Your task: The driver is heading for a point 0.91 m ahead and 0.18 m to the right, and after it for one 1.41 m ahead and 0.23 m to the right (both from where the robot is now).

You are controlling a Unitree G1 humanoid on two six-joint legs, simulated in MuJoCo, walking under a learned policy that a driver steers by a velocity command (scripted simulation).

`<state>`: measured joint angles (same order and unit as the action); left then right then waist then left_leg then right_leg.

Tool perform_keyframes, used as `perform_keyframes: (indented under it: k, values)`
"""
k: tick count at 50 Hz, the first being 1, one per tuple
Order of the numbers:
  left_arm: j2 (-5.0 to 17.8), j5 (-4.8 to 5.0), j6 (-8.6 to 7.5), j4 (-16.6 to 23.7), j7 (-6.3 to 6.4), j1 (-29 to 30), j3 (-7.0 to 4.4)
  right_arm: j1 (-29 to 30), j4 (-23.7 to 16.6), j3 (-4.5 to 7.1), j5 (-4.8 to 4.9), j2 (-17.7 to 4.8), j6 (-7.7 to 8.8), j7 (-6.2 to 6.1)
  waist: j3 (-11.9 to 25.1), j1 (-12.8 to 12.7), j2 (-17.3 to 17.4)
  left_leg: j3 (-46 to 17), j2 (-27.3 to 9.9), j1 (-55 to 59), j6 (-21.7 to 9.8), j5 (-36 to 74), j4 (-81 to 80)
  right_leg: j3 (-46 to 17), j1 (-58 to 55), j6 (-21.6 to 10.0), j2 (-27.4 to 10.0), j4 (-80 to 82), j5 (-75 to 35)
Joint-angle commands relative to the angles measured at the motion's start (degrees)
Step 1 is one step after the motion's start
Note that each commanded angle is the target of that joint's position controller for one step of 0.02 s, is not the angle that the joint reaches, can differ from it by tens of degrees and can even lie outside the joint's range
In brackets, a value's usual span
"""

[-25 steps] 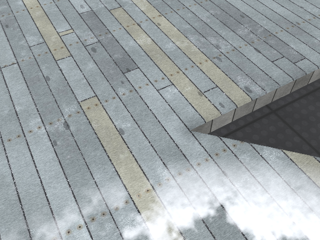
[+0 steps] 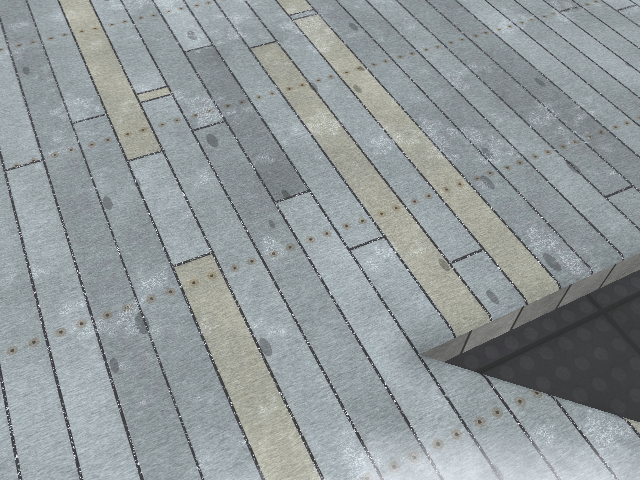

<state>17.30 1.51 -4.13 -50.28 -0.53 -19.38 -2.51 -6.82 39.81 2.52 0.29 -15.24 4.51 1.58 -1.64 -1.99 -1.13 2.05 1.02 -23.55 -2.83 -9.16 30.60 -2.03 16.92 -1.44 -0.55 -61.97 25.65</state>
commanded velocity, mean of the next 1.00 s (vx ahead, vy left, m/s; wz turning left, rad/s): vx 0.50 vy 0.00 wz -0.01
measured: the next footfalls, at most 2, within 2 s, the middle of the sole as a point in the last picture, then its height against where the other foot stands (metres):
right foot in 0.44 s outside the picture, level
left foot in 0.96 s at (293, 364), level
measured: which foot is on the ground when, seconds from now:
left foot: down 0.00-0.46, up 0.48-0.94, down 0.96-1.00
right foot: up 0.00-0.42, down 0.44-0.98, up 1.00-1.00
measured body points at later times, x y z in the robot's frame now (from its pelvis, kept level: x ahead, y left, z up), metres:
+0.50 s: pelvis +0.28 -0.05 -0.01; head +0.31 -0.06 +0.44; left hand +0.48 +0.20 -0.09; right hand +0.28 -0.33 -0.14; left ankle +0.10 +0.09 -0.67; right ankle +0.37 -0.14 -0.73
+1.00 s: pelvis +0.56 -0.01 -0.01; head +0.60 +0.00 +0.44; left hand +0.55 +0.27 -0.15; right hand +0.77 -0.26 -0.09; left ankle +0.67 +0.09 -0.73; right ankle +0.38 -0.14 -0.70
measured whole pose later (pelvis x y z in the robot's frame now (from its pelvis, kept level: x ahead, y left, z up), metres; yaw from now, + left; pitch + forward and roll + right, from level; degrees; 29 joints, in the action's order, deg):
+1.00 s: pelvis +0.56 -0.01 -0.01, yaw -1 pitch +2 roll -1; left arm 16.8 0.8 -2.7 -54.2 0.1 -21.3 -3.2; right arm -2.0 43.2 2.4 0.0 -14.8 5.5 1.9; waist -1.6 -3.7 -0.5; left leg 2.5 -1.2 -28.1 -1.9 -5.7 31.6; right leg -0.5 4.4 -0.6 -0.4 -38.6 25.9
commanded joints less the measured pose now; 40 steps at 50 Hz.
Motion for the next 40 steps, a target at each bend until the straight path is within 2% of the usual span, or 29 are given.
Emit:
perform_keyframes:
  k: [1,2,3,5,8,11,14,16,19,20,21,22,23,24,25,26,27,28,29,30,32,35,37,40]
  values:
    - [6.82,-0.51,-1.59,5.99,0.05,4.49,-1.75,-7.13,-0.43,1.88,-0.55,-6.40,0.24,-0.12,3.96,3.71,5.35,-22.02,-15.51,20.83,-10.62,-0.84,-17.35,-2.08,23.04,-0.27,-6.56,-4.20,-6.17]
    - [5.79,-0.64,-0.99,5.57,0.02,3.11,-1.64,-5.93,-0.41,1.82,-0.79,-6.14,0.45,-0.02,3.41,2.16,6.34,-20.02,-14.58,17.19,-10.58,1.58,-19.06,-2.17,19.97,0.17,-7.23,-2.85,-8.09]
    - [4.56,-0.74,-0.41,5.06,0.06,2.07,-1.43,-5.70,-0.09,1.92,-0.58,-6.24,0.82,0.01,3.35,1.36,6.37,-18.25,-14.12,15.06,-11.05,3.81,-20.52,-1.91,18.35,0.67,-7.46,-1.58,-9.07]
    - [3.49,-1.09,0.37,5.48,0.37,3.41,-1.25,-6.34,1.01,2.29,-0.31,-7.46,1.52,-0.12,2.14,0.82,5.55,-14.76,-13.87,13.11,-11.72,7.51,-22.49,-1.53,19.28,1.71,-7.80,2.16,-12.59]
    - [2.93,-1.57,0.30,7.12,0.34,9.20,-1.04,-8.46,2.72,2.57,-0.27,-8.54,1.51,-0.82,0.39,2.13,4.10,-10.60,-12.74,14.10,-10.90,10.63,-23.73,-1.32,22.03,2.62,-7.81,11.84,-22.29]
    - [1.53,-1.28,-0.36,8.48,-0.30,15.10,-0.48,-11.04,4.35,2.66,0.16,-9.37,1.12,-1.35,-0.77,4.28,4.03,-6.65,-10.99,14.63,-9.06,10.73,-23.88,0.40,19.54,2.44,-5.98,22.58,-30.70]
    - [1.48,-0.76,-0.77,10.25,-1.11,20.42,-0.21,-14.84,6.54,2.86,0.62,-10.25,0.52,-1.56,-2.03,6.34,3.91,-6.58,-12.44,18.53,-8.79,9.28,-22.92,1.13,19.14,2.04,-4.62,28.23,-32.27]
    - [1.91,-0.59,-1.02,11.46,-1.76,22.75,-0.24,-16.30,7.76,2.99,0.77,-10.45,-0.15,-1.70,-2.63,6.66,4.14,-7.17,-14.27,23.02,-8.37,10.73,-20.96,0.83,20.56,1.02,-4.12,30.79,-29.57]
    - [3.34,-0.68,-1.36,11.82,-2.48,21.57,-0.65,-16.24,8.75,3.38,0.92,-11.24,-1.17,-2.11,-1.29,4.84,5.33,-7.70,-16.06,27.96,-6.87,18.81,-16.28,1.59,17.45,-1.22,-2.79,33.21,-22.96]
    - [4.45,-0.76,-1.46,11.05,-2.39,18.20,-1.21,-15.23,8.70,3.48,0.95,-11.72,-1.45,-2.25,0.83,2.65,6.19,-6.91,-15.41,28.20,-6.04,27.45,-12.42,3.09,11.91,-2.27,-1.21,34.07,-21.49]
    - [6.48,-0.94,-1.45,8.70,-2.02,10.70,-2.43,-14.36,8.59,3.19,0.86,-11.16,-1.80,-2.39,5.45,-1.26,5.66,-4.72,-12.84,26.51,-4.63,35.04,-3.89,4.79,1.22,-3.85,0.52,35.33,-22.52]
    - [10.00,-1.39,-1.34,6.23,-1.41,0.61,-3.74,-14.58,7.59,2.20,0.09,-9.11,-1.81,-2.63,13.45,-5.03,3.14,-2.48,-9.94,17.67,-2.72,27.94,9.95,-0.54,-15.76,-6.75,-4.83,32.19,-25.68]
    - [15.94,-1.89,-0.89,5.13,-1.02,-5.47,-5.20,-21.34,6.37,0.18,-0.37,-2.87,-0.66,-2.11,21.95,-3.47,-10.17,0.02,-0.41,-6.69,1.92,2.25,33.03,-26.34,-39.01,-16.28,-19.34,34.42,-17.55]
    - [11.56,-0.94,-0.55,4.74,-1.14,-6.50,-4.02,-20.05,7.45,0.44,0.10,-4.81,0.69,-1.71,25.22,-4.79,-12.59,-7.78,1.91,-15.52,2.04,-23.92,41.59,-40.32,-41.56,-18.30,-22.00,42.88,-10.02]
    - [8.82,-0.76,-0.51,5.27,-0.99,-2.11,-2.98,-14.83,6.11,1.78,1.76,-9.39,1.52,-1.22,15.53,-4.50,-8.55,-8.70,-1.82,-21.10,1.20,-21.40,45.17,-32.40,-34.43,-15.12,-20.03,44.16,-6.20]
    - [7.22,-0.98,-0.42,6.06,-0.83,1.89,-2.50,-10.86,5.15,1.69,2.07,-9.28,1.86,-1.22,9.70,-3.07,-4.87,-6.83,-4.94,-20.83,0.67,-15.95,43.02,-24.86,-25.77,-13.09,-17.71,45.38,-8.27]
    - [5.57,-1.39,-0.46,6.29,-1.00,5.12,-2.01,-8.88,4.92,1.79,1.30,-8.64,1.75,-1.48,5.22,-1.36,-2.39,-5.79,-6.90,-18.79,0.90,-11.99,39.01,-19.64,-17.47,-12.18,-15.41,47.59,-12.19]
    - [4.05,-2.05,-0.74,6.55,-1.13,7.13,-1.49,-9.44,5.16,2.07,0.68,-8.04,1.14,-1.74,3.35,0.69,-3.24,-6.12,-8.62,-15.03,1.02,-8.95,35.94,-15.86,-11.92,-11.28,-13.42,49.75,-15.60]
    - [4.16,-2.30,-0.95,6.47,-1.23,8.04,-1.56,-10.96,5.60,1.91,0.66,-6.87,0.48,-1.77,3.17,2.03,-5.12,-6.09,-9.10,-11.74,1.56,-7.52,34.47,-14.15,-8.40,-11.75,-12.87,51.45,-17.84]
    - [4.17,-2.00,-1.36,6.17,-1.31,8.13,-1.64,-11.84,6.03,1.71,0.51,-5.76,-0.11,-1.87,2.98,2.67,-4.72,-5.75,-9.34,-10.47,2.12,-6.87,33.09,-12.17,-6.67,-12.27,-12.40,52.62,-20.83]
    - [5.47,-1.81,-1.92,5.12,-1.04,7.28,-2.02,-9.71,5.32,1.61,0.16,-5.20,-0.70,-2.21,1.75,2.97,-3.35,-5.36,-9.68,-12.17,3.13,-3.00,28.65,-8.77,-5.65,-12.70,-11.89,54.35,-24.75]
    - [6.57,-1.43,-1.72,3.67,-0.28,5.03,-2.29,-3.94,3.75,1.26,-0.20,-4.38,-0.42,-1.96,0.36,1.52,-2.05,-4.91,-9.49,-14.36,3.83,6.91,17.54,-4.64,-7.32,-11.53,-10.69,55.15,-28.39]
    - [7.12,-1.21,-1.48,2.89,0.07,3.59,-2.33,0.02,2.89,0.80,-0.02,-3.39,-0.04,-1.44,-0.46,0.10,-2.10,-3.69,-8.23,-12.42,3.67,12.58,9.93,-2.08,-7.45,-10.43,-9.51,55.58,-28.02]
    - [8.29,-0.58,-0.88,0.91,0.27,-0.30,-2.62,6.05,1.16,0.49,0.58,-3.29,0.46,-0.55,-1.91,-2.29,-1.70,-2.54,-6.54,-11.43,3.39,15.68,3.03,-1.74,-10.75,-10.19,-10.62,55.28,-25.45]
